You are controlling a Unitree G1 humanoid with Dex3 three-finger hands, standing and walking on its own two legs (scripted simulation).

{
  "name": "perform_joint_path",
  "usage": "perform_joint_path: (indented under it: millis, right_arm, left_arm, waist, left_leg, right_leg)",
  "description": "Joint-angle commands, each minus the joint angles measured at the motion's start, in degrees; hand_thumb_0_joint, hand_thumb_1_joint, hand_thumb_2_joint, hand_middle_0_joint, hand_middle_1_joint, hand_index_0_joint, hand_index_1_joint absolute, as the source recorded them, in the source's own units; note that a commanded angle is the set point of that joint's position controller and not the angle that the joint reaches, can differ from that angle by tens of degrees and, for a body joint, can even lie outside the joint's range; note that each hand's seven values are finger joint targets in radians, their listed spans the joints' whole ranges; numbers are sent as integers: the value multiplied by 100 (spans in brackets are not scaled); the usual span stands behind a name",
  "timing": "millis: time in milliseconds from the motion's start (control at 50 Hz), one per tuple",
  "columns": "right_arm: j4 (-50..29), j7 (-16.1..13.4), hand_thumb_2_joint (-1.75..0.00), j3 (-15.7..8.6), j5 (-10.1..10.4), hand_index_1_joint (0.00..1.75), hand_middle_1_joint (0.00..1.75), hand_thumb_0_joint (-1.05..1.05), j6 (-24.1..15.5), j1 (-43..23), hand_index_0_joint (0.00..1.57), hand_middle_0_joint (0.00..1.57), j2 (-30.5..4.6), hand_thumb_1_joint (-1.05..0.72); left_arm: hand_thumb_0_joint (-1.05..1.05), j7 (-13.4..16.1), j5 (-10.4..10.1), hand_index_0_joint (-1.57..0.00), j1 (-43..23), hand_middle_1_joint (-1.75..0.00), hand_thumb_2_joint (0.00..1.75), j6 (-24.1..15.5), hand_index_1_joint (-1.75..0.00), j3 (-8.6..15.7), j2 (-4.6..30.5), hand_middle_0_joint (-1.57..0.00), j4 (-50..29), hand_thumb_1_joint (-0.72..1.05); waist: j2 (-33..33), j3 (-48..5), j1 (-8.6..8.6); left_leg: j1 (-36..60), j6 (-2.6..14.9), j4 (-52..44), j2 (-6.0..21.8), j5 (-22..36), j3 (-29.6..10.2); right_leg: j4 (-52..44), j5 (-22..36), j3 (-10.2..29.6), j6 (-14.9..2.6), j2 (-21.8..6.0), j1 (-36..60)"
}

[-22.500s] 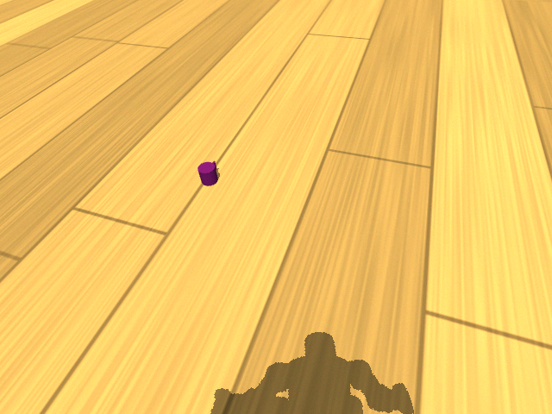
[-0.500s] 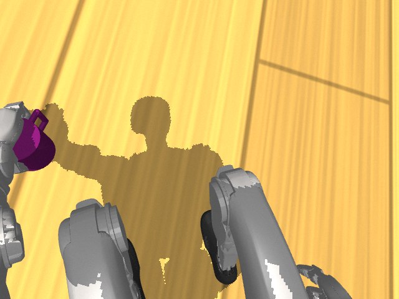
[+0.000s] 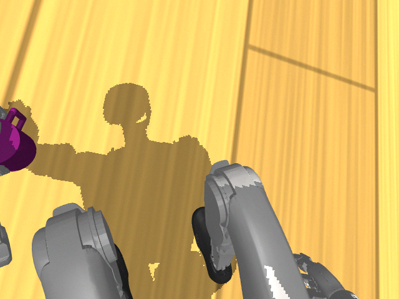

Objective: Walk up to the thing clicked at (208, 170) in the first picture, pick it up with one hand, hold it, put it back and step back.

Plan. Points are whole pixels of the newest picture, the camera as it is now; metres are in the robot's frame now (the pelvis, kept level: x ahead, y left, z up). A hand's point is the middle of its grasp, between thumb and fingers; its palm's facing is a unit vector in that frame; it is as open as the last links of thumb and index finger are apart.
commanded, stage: rest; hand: left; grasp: from above
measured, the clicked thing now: (6, 139) +0.46 +0.31 -0.26
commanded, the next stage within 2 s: open in 0.30 s
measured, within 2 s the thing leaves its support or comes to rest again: neither
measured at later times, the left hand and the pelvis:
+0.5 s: hand out of the picture +0.44 +0.32 -0.23, palm faces -0.47 -0.11 -0.88, open 11.8 cm; pelvis -0.01 +0.00 -0.01, yaw -2 degrees
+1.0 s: hand out of the picture +0.45 +0.33 -0.23, palm faces -0.46 -0.10 -0.88, open 13.3 cm; pelvis -0.01 +0.01 -0.01, yaw -3 degrees
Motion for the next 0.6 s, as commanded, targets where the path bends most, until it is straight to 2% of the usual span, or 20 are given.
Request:
perform_joint_path:
  millis: [0, 20, 40, 60, 80, 100, 120, 140, 160, 180, 260, 300, 320, 340, 380, 440, 460, 500, 520, 580]
  right_arm:
    - [55, -20, -89, -456, 16, 30, 30, 0, -38, 1347, 20, 20, -1649, -90]
    - [79, -2, -89, -428, 20, 30, 30, 0, -52, 1359, 20, 20, -1630, -90]
    - [104, 18, -90, -391, -3, 30, 30, 0, -68, 1380, 20, 20, -1643, -90]
    - [58, 17, -89, -393, 22, 30, 30, 0, -72, 1338, 20, 20, -1671, -90]
    - [47, 35, -89, -364, 21, 30, 30, 0, -82, 1341, 20, 20, -1702, -90]
    - [16, 38, -89, -340, 22, 30, 30, 0, -81, 1260, 20, 20, -1670, -90]
    - [58, 38, -89, -332, 2, 30, 30, 0, -89, 1313, 20, 20, -1722, -90]
    - [82, 62, -89, -286, 13, 30, 30, 0, -95, 1342, 20, 20, -1678, -90]
    - [49, 42, -89, -312, 13, 30, 30, 0, -105, 1264, 20, 20, -1732, -89]
    - [38, 48, -89, -259, 4, 30, 30, 0, -118, 1281, 20, 20, -1709, -89]
    - [36, 87, -89, -169, -41, 30, 30, 0, -167, 1323, 20, 20, -1794, -89]
    - [24, 104, -89, -97, -40, 30, 30, 0, -194, 1275, 20, 20, -1776, -89]
    - [18, 102, -89, -88, -38, 30, 30, 0, -206, 1258, 20, 20, -1808, -89]
    - [-3, 95, -89, -70, -38, 30, 30, 0, -218, 1234, 20, 20, -1832, -89]
    - [-7, 88, -89, -20, -64, 30, 30, 0, -235, 1158, 20, 20, -1834, -89]
    - [-17, 101, -89, 7, -90, 30, 30, 0, -286, 1195, 20, 20, -1856, -88]
    - [-28, 90, -89, 14, -94, 30, 30, 0, -293, 1170, 20, 20, -1875, -88]
    - [17, 106, -89, 27, -100, 30, 30, 0, -332, 1219, 20, 20, -1867, -88]
    - [-14, 108, -89, 15, -106, 30, 30, 0, -346, 1142, 20, 20, -1878, -88]
    - [16, 138, -89, 28, -123, 30, 30, 0, -418, 1209, 20, 20, -1917, -88]
  left_arm:
    - [0, 361, -229, -82, -2007, -109, 123, 4, -108, 184, 1865, -81, -955, 45]
    - [0, 354, -185, -82, -2061, -108, 120, -5, -107, 139, 1905, -81, -949, 45]
    - [0, 351, -175, -83, -2136, -108, 121, -13, -107, 119, 1962, -82, -892, 46]
    - [0, 376, -218, -83, -2023, -108, 121, -19, -107, 182, 1983, -82, -894, 46]
    - [0, 395, -191, -84, -2036, -108, 120, -26, -107, 210, 2056, -83, -867, 48]
    - [0, 408, -230, -83, -1950, -108, 119, -32, -106, 161, 1999, -82, -758, 47]
    - [0, 413, -192, -83, -2081, -108, 121, -49, -107, 146, 2004, -82, -733, 47]
    - [0, 388, -126, -84, -1992, -109, 120, -40, -107, 59, 1940, -82, -464, 49]
    - [0, 406, -211, -83, -2139, -110, 119, -94, -107, 84, 1942, -81, -558, 49]
    - [0, 418, -161, -84, -2034, -110, 119, -99, -108, 90, 2000, -82, -398, 49]
    - [0, 472, -50, -84, -2194, -113, 117, -190, -109, 72, 2178, -81, -265, 51]
    - [0, 481, -3, -84, -2094, -111, 117, -197, -108, -62, 2080, -81, 38, 51]
    - [0, 518, -60, -84, -2115, -112, 118, -231, -109, -46, 2055, -81, 48, 51]
    - [0, 567, -55, -83, -2192, -114, 115, -268, -110, 1, 2180, -79, 39, 52]
    - [0, 601, 10, -82, -2101, -114, 113, -279, -110, -82, 2200, -78, 263, 50]
    - [0, 647, 116, -58, -2391, -115, 109, -303, -110, -163, 2267, -54, 135, 26]
    - [0, 688, 108, -50, -2196, -114, 111, -273, -111, -111, 2305, -46, 263, 18]
    - [0, 740, 110, -38, -2238, -115, 109, -244, -112, -134, 2236, -35, 290, 2]
    - [0, 772, 81, -33, -2282, -118, 112, -257, -114, -74, 2304, -30, 189, -6]
    - [0, 795, 122, -21, -2360, -120, 113, -219, -117, -151, 2232, -18, 221, -30]
  waist:
    - [2565, -4393, -66]
    - [2608, -4423, -51]
    - [2570, -4399, -110]
    - [2528, -4495, -41]
    - [2586, -4436, -91]
    - [2517, -4376, -31]
    - [2429, -4234, -152]
    - [2403, -4105, -152]
    - [2366, -4023, -193]
    - [2404, -4016, -155]
    - [2301, -3819, -271]
    - [2161, -3772, -310]
    - [2106, -3711, -347]
    - [2175, -3688, -344]
    - [2308, -3523, -291]
    - [2370, -3477, -435]
    - [2335, -3495, -310]
    - [2359, -3451, -377]
    - [2408, -3500, -357]
    - [2550, -3411, -456]
  left_leg:
    - [3490, 120, -1219, -27, 1738, 602]
    - [3483, 126, -1203, -11, 1764, 582]
    - [3439, 143, -1107, -4, 1769, 585]
    - [3510, 135, -1170, 4, 1827, 552]
    - [3479, 130, -1137, -3, 1843, 553]
    - [3326, 150, -1138, 13, 1783, 558]
    - [3282, 143, -1089, 0, 1751, 552]
    - [3234, 152, -1098, -1, 1666, 532]
    - [3103, 152, -1091, 7, 1571, 519]
    - [3103, 167, -1095, 6, 1538, 521]
    - [2963, 190, -1021, -4, 1418, 493]
    - [2835, 209, -981, 13, 1378, 462]
    - [2824, 210, -984, 9, 1314, 449]
    - [2829, 191, -1059, 10, 1253, 418]
    - [2786, 176, -1082, 10, 1120, 413]
    - [2789, 186, -1039, 20, 962, 391]
    - [2786, 182, -1074, 24, 984, 397]
    - [2859, 162, -1070, 15, 1022, 390]
    - [2878, 147, -1103, 39, 1019, 347]
    - [3038, 114, -1123, 34, 1085, 304]
  right_leg:
    - [-1186, 1989, -531, -392, 139, 2051]
    - [-1150, 2022, -528, -380, 159, 2101]
    - [-1147, 2063, -527, -368, 178, 2157]
    - [-1166, 2090, -548, -375, 190, 2194]
    - [-1130, 2105, -563, -377, 183, 2229]
    - [-1162, 2093, -553, -366, 208, 2261]
    - [-1160, 2043, -601, -380, 198, 2171]
    - [-1142, 1978, -598, -366, 213, 2121]
    - [-1173, 1881, -647, -386, 226, 2034]
    - [-1189, 1889, -621, -361, 231, 2156]
    - [-1162, 1785, -694, -338, 244, 2133]
    - [-1163, 1776, -684, -322, 280, 2175]
    - [-1190, 1720, -726, -317, 285, 2137]
    - [-1185, 1631, -772, -340, 289, 2112]
    - [-1152, 1494, -789, -362, 299, 1962]
    - [-1138, 1389, -789, -359, 311, 1880]
    - [-1194, 1403, -789, -350, 324, 1929]
    - [-1103, 1432, -823, -358, 314, 1865]
    - [-1113, 1414, -873, -362, 324, 1810]
    - [-1025, 1490, -897, -363, 298, 1728]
